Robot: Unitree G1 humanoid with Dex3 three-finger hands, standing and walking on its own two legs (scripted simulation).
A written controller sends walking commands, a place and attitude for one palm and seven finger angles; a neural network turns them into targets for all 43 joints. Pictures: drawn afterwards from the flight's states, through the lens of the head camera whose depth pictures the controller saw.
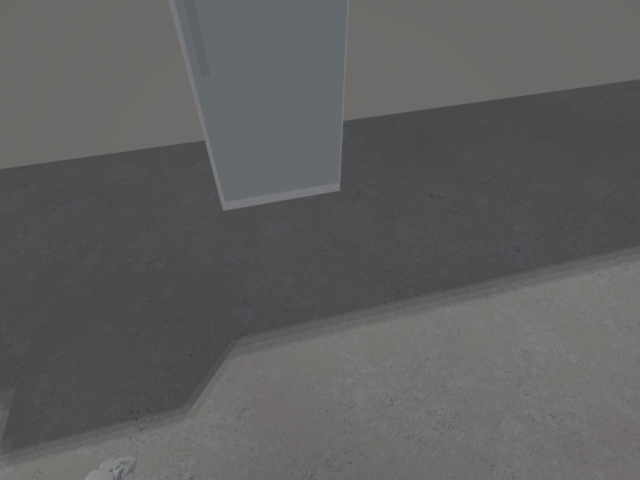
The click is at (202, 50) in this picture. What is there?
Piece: fridge door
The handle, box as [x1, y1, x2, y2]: [184, 0, 209, 76]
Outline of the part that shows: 184,0 201,75 209,75 193,0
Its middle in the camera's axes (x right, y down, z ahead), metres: -0.38 -0.68 +1.09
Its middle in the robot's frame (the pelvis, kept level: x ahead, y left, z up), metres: +1.27 +0.44 +0.12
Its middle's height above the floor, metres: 0.89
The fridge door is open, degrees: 0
